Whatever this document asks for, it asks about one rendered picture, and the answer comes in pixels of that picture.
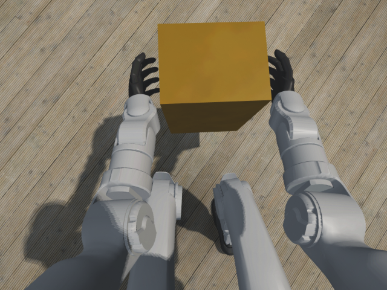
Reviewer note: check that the robot left shin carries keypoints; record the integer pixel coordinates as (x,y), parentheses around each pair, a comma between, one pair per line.
(162,175)

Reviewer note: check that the robot left upper arm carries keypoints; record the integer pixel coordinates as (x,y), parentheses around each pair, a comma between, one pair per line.
(115,233)

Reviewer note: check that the robot right hand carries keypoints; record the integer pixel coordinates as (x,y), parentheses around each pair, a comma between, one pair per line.
(283,74)

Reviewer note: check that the carton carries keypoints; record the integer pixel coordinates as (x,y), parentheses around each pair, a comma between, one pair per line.
(214,76)

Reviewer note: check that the robot right shin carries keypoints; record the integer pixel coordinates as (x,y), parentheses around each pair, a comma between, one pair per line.
(223,224)

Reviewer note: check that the robot shin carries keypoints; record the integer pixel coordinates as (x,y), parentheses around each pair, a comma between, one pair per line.
(223,224)
(162,175)

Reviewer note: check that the robot left hand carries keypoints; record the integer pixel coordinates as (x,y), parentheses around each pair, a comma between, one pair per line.
(137,85)

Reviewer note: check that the robot left forearm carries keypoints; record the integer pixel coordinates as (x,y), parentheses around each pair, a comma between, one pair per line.
(129,173)

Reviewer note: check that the robot right forearm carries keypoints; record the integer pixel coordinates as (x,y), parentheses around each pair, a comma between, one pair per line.
(302,153)

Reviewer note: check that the robot right upper arm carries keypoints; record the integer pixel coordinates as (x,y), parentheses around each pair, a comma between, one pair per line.
(330,228)

